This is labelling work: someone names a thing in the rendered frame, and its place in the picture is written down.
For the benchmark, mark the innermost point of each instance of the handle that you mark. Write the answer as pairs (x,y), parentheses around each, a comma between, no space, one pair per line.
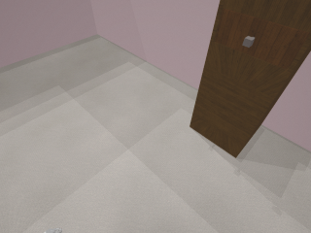
(248,41)

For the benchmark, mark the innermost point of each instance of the cabinet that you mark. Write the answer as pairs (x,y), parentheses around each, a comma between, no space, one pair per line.
(237,91)

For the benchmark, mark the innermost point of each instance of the drawer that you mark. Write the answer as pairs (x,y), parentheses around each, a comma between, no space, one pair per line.
(274,43)

